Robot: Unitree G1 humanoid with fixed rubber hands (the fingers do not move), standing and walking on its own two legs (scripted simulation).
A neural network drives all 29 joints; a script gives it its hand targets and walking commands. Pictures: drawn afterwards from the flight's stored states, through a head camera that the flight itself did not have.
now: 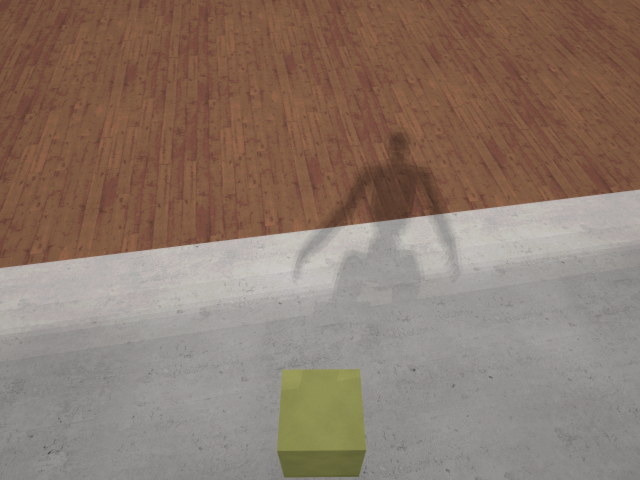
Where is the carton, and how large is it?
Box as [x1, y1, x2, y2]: [277, 369, 365, 477]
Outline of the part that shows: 282,370 277,451 284,477 358,476 365,452 359,369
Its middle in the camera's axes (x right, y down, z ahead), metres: +0.00 +0.52 +1.08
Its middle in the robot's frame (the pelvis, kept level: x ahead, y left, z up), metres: +0.43 +0.01 -0.66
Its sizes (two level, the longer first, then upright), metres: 0.210 0.200 0.250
